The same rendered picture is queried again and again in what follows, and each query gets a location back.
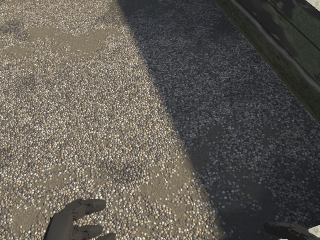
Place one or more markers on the robot left hand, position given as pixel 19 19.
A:
pixel 61 226

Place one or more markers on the robot right hand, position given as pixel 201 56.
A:
pixel 290 231

